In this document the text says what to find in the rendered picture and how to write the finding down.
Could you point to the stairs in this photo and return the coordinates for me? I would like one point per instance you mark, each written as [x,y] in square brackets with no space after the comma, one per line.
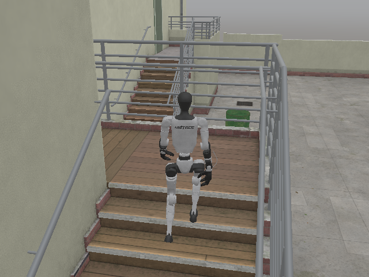
[153,98]
[189,243]

